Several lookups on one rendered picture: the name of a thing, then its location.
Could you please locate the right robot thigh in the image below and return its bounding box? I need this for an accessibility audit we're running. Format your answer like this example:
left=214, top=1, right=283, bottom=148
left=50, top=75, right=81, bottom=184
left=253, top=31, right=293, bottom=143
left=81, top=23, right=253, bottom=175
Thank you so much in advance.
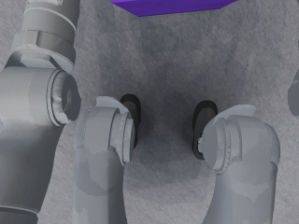
left=202, top=115, right=278, bottom=224

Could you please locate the left robot shin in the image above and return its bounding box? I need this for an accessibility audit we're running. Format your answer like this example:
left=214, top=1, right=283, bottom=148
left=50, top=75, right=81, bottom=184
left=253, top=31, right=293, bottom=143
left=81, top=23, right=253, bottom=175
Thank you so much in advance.
left=74, top=96, right=132, bottom=151

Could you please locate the left robot forearm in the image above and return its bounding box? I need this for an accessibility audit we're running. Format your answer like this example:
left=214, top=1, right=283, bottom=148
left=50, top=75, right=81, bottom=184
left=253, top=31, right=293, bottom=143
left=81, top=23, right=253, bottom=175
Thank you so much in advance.
left=0, top=0, right=80, bottom=73

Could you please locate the right robot upper arm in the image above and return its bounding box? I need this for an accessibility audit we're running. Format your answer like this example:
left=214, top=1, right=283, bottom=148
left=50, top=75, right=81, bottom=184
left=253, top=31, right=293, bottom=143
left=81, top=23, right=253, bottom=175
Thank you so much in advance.
left=287, top=69, right=299, bottom=119

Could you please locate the left robot upper arm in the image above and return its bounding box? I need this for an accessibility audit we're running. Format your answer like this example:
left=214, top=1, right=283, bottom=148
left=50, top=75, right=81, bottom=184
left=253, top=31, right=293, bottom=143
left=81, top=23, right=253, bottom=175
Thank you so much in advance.
left=0, top=66, right=81, bottom=224

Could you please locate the carton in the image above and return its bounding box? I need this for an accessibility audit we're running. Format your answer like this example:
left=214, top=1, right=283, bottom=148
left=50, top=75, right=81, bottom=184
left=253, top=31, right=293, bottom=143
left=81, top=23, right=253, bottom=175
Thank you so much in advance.
left=111, top=0, right=238, bottom=17

